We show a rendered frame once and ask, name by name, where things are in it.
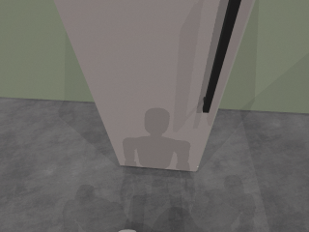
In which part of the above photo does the handle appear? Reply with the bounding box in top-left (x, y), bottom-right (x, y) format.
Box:
top-left (203, 0), bottom-right (241, 113)

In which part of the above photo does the fridge door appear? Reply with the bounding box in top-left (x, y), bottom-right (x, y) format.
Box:
top-left (53, 0), bottom-right (253, 172)

